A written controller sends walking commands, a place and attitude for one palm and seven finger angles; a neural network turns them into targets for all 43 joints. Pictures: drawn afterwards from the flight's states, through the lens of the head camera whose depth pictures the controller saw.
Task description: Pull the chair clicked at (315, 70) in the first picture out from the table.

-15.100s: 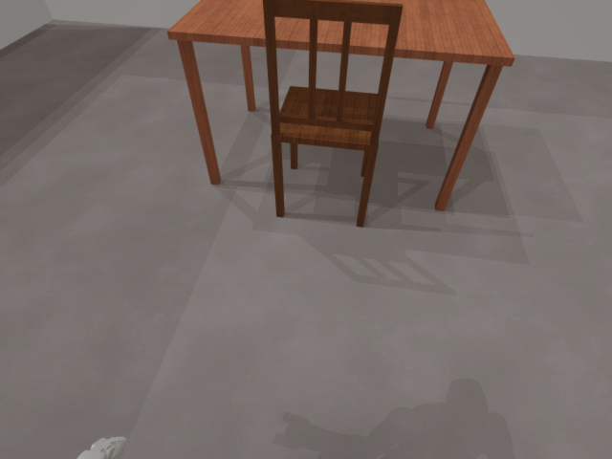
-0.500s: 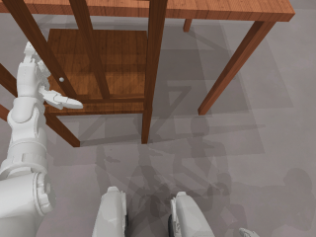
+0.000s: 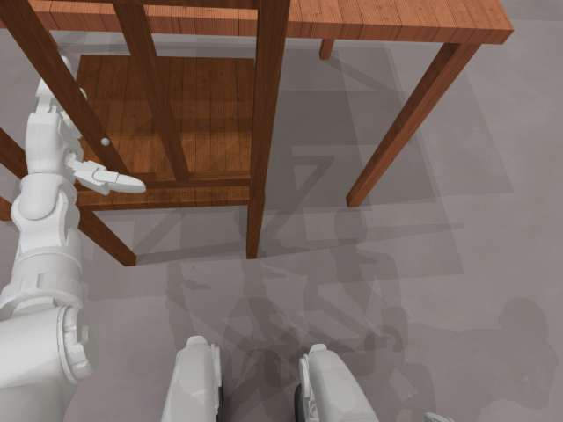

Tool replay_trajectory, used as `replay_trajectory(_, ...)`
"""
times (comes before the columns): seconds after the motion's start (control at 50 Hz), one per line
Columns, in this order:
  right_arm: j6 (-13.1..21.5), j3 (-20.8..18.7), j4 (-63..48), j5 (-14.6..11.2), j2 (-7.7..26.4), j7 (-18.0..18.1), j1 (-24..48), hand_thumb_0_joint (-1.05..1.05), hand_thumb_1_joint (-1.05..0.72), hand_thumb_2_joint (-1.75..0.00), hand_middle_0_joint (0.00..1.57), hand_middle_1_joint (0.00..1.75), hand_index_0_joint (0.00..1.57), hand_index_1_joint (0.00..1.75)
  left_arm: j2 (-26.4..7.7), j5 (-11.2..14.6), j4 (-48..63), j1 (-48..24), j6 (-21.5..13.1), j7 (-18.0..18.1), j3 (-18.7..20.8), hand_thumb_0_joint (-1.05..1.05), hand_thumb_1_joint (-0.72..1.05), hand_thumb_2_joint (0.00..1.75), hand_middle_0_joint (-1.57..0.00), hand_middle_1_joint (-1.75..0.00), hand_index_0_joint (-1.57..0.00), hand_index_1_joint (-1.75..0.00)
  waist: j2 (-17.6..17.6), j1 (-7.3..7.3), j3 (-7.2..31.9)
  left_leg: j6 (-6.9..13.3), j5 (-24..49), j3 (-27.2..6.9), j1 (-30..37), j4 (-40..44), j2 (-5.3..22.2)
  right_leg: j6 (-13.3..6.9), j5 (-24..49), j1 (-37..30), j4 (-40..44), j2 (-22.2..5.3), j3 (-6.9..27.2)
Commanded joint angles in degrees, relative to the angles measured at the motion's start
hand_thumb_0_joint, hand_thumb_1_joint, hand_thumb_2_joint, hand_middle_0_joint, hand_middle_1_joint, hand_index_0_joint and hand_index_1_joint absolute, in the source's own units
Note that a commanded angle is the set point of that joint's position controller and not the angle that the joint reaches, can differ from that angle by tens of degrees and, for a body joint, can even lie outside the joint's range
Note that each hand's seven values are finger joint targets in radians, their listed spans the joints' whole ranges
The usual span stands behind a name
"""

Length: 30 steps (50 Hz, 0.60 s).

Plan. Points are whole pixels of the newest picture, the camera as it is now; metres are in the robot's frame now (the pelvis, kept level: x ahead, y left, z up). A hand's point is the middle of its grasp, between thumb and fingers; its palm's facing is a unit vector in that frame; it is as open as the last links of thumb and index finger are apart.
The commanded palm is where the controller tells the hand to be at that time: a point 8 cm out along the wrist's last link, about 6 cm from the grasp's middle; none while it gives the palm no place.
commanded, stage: hook a spindle and tug to test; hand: left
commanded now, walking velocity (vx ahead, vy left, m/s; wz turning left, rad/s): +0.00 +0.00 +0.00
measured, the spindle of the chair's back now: (82, 115) +0.51 +0.25 +0.05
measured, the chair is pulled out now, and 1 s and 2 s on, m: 0.00 0.00 0.04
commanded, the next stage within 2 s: step backward, pulling the chair out in 1.58 s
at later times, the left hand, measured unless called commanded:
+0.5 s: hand (105, 141) +0.48 +0.22 +0.04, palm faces +0.05 -1.00 -0.04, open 14.7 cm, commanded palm +0.46 +0.25 +0.04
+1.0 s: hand (102, 139) +0.48 +0.22 +0.04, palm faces +0.05 -1.00 -0.04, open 5.2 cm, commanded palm +0.45 +0.25 +0.04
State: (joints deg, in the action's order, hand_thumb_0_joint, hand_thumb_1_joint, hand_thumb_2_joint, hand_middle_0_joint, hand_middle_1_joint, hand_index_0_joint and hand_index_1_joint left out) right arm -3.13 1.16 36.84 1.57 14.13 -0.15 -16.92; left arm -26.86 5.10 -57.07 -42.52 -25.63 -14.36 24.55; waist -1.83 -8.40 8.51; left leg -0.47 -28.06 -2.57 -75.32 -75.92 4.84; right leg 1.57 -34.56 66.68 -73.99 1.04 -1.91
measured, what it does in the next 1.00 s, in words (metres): stands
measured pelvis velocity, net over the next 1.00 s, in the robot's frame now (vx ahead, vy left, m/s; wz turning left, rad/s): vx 0.01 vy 0.01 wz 0.00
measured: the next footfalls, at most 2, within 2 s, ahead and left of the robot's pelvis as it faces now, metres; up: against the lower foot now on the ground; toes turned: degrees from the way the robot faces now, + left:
none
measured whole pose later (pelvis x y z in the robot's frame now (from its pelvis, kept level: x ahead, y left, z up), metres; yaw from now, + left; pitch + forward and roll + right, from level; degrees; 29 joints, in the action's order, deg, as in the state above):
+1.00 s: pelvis +0.01 +0.01 +0.00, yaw +0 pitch +27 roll -5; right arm -4.4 0.7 36.7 1.7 13.9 -0.8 -16.9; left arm -25.9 6.3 -55.5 -41.6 -25.9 -13.9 22.7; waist -2.0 -8.0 8.6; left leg 0.1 -28.5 -2.4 -74.7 -75.6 4.4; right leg 2.2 -34.7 65.7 -73.0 0.7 -1.7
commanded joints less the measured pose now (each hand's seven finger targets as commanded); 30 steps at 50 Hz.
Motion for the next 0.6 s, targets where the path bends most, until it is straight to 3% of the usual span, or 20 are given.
replay_trajectory(0.0, 0.8, -4.1, -2.7, 0.5, 10.7, 0.6, -8.6, 0.0, -0.9, -0.9, 0.2, 0.3, 0.2, 0.3, -14.6, 0.6, 12.8, -22.6, -4.9, -0.2, 1.3, 0.0, -0.5, 0.3, -0.06, -0.08, -0.06, -0.08, -10.4, -0.04, 30.0, 1.5, 19.1, -1.4, 34.3, 6.5, -2.2, -3.3, 16.4, -2.8, 9.8, 1.6, -1.1)
replay_trajectory(0.06, 0.2, -4.0, -3.2, 0.3, 10.9, 0.5, -8.3, 0.0, -0.9, -0.9, 0.2, 0.3, 0.2, 0.3, -15.2, 1.1, 11.2, -19.7, -3.8, -0.8, 2.1, 0.0, -0.5, 0.3, -0.06, -0.08, -0.06, -0.08, -7.9, 0.13, 29.7, 1.8, 19.6, -1.0, 32.1, 6.2, -2.3, -3.1, 18.1, -4.8, 9.9, 1.6, -0.8)
replay_trajectory(0.14, 0.0, -4.1, -3.5, 0.0, 10.8, 0.5, -7.9, 0.0, -0.9, -0.9, 0.2, 0.3, 0.2, 0.3, -13.5, 1.8, 11.8, -20.3, -2.9, -1.4, 0.8, 0.0, -0.5, 0.3, -0.13, -0.3, -0.13, -0.3, -7.4, -0.32, 29.1, 1.9, 18.8, -0.9, 31.6, 6.2, -2.3, -2.9, 18.1, -4.8, 10.3, 1.6, -0.7)
replay_trajectory(0.16, -0.1, -4.2, -3.5, -0.1, 10.8, 0.5, -8.1, 0.0, -0.9, -0.9, 0.2, 0.3, 0.2, 0.3, -13.5, 1.9, 11.1, -19.4, -2.6, -1.3, 1.2, 0.0, -0.5, 0.3, -0.15, -0.35, -0.15, -0.35, -5.9, -0.31, 28.7, 2.0, 18.2, -0.8, 31.0, 6.3, -2.3, -2.8, 17.9, -5.2, 10.6, 1.7, -0.7)
replay_trajectory(0.18, 0.1, -4.1, -3.4, -0.1, 10.8, 0.6, -8.2, 0.0, -0.9, -0.9, 0.2, 0.3, 0.2, 0.3, -13.1, 2.0, 12.2, -21.2, -3.0, -1.3, 0.4, 0.0, -0.5, 0.3, -0.17, -0.41, -0.17, -0.41, -6.2, -0.77, 28.5, 2.1, 18.5, -1.1, 31.4, 6.4, -2.3, -2.8, 17.9, -4.7, 10.3, 1.7, -0.8)
replay_trajectory(0.22, 0.2, -4.3, -3.4, 0.0, 10.8, 0.7, -8.1, 0.0, -0.9, -0.9, 0.2, 0.3, 0.2, 0.3, -14.8, 1.9, 14.2, -21.6, -3.7, -0.9, 1.8, 0.0, -0.5, 0.3, -0.2, -0.52, -0.2, -0.52, -7.1, -0.19, 30.5, 1.9, 19.7, -1.1, 32.7, 6.3, -2.3, -2.9, 18.7, -5.2, 10.1, 1.6, -0.7)
replay_trajectory(0.26, 0.3, -4.2, -3.3, 0.1, 10.5, 0.7, -7.9, 0.0, -0.9, -0.9, 0.2, 0.3, 0.2, 0.3, -13.7, 1.9, 14.1, -20.8, -4.0, -0.6, 1.4, 0.0, -0.5, 0.3, -0.24, -0.63, -0.24, -0.63, -6.9, -0.14, 30.4, 1.9, 19.8, -1.0, 32.5, 6.1, -2.4, -2.9, 18.9, -5.5, 10.2, 1.7, -0.7)
replay_trajectory(0.28, 0.4, -4.1, -3.0, 0.1, 10.5, 0.6, -8.0, 0.0, -0.9, -0.9, 0.2, 0.3, 0.2, 0.3, -12.8, 1.8, 13.5, -21.8, -4.3, -0.6, 0.4, 0.0, -0.5, 0.3, -0.25, -0.68, -0.25, -0.68, -7.3, -0.84, 29.0, 2.0, 19.3, -1.2, 32.6, 6.1, -2.4, -2.9, 18.1, -3.9, 10.1, 1.7, -0.8)
replay_trajectory(0.36, 0.3, -4.1, -2.8, 0.3, 10.6, 0.8, -8.1, 0.0, -0.9, -0.9, 0.2, 0.3, 0.2, 0.3, -14.9, 1.4, 12.5, -20.9, -4.2, -0.5, 2.1, 0.0, -0.5, 0.3, -0.32, -0.9, -0.32, -0.9, -7.2, -0.19, 29.6, 1.8, 18.9, -1.0, 31.7, 6.0, -2.3, -2.9, 17.9, -4.8, 9.9, 1.6, -0.7)
replay_trajectory(0.4, 0.3, -4.1, -3.1, 0.3, 10.5, 0.6, -8.1, 0.0, -0.9, -0.9, 0.2, 0.3, 0.2, 0.3, -13.3, 1.5, 12.5, -20.1, -4.0, -0.7, 1.1, 0.0, -0.39, 0.35, -0.36, -1.01, -0.36, -1.01, -8.1, -0.1, 30.1, 1.7, 19.7, -1.2, 33.2, 6.3, -2.3, -3.0, 18.0, -4.3, 9.9, 1.6, -1.0)
replay_trajectory(0.42, 0.3, -4.1, -3.2, 0.2, 10.6, 0.6, -7.9, 0.0, -0.9, -0.9, 0.2, 0.3, 0.2, 0.3, -14.6, 1.6, 12.4, -19.4, -3.8, -0.8, 2.1, 0.0, -0.33, 0.37, -0.38, -1.07, -0.38, -1.07, -8.2, 0.34, 29.5, 1.7, 19.4, -1.0, 32.6, 6.3, -2.3, -3.0, 18.0, -4.7, 10.1, 1.6, -0.9)
replay_trajectory(0.46, 0.1, -4.0, -3.1, 0.1, 10.7, 0.6, -8.0, 0.0, -0.9, -0.9, 0.2, 0.3, 0.2, 0.3, -14.2, 1.7, 11.3, -19.7, -3.3, -1.0, 1.5, 0.0, -0.22, 0.42, -0.41, -1.18, -0.41, -1.18, -6.5, -0.28, 28.5, 1.9, 18.4, -0.8, 30.8, 6.2, -2.3, -2.9, 17.9, -5.1, 10.2, 1.6, -0.7)
replay_trajectory(0.56, 0.2, -4.3, -3.4, 0.2, 10.6, 0.5, -7.9, 0.0, -0.9, -0.9, 0.2, 0.3, 0.2, 0.3, -12.2, 2.0, 14.2, -20.0, -3.4, -0.7, 0.1, 0.0, 0.06, 0.54, -0.5, -1.45, -0.5, -1.45, -8.4, -0.06, 29.8, 1.5, 19.4, -1.8, 34.7, 7.2, -2.1, -3.1, 16.9, -3.2, 10.3, 1.6, -1.4)
replay_trajectory(0.58, 0.3, -4.4, -3.3, 0.2, 10.5, 0.4, -8.0, 0.0, -0.9, -0.9, 0.2, 0.3, 0.2, 0.3, -10.8, 2.0, 14.4, -20.6, -3.7, -0.6, -1.0, 0.0, 0.12, 0.56, -0.5, -1.45, -0.5, -1.45, -8.3, -0.74, 29.9, 1.6, 19.9, -1.9, 35.4, 7.0, -2.1, -3.1, 17.0, -2.4, 10.2, 1.7, -1.4)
